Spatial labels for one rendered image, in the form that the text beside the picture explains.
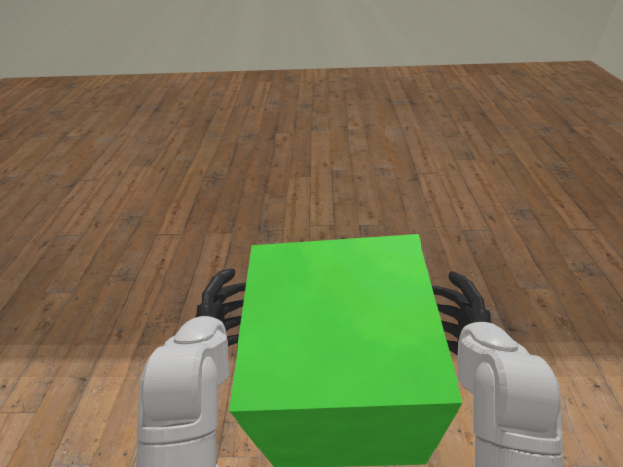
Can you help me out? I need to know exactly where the carton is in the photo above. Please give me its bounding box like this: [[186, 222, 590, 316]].
[[229, 234, 462, 467]]

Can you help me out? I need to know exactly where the right robot forearm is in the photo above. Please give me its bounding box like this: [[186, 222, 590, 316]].
[[457, 322, 563, 467]]

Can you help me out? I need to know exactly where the left robot forearm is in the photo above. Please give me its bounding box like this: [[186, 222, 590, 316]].
[[136, 316, 230, 467]]

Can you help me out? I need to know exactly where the left robot hand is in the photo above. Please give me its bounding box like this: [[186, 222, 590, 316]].
[[195, 269, 246, 347]]

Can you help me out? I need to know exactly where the right robot hand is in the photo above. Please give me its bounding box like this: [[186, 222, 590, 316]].
[[432, 271, 491, 355]]

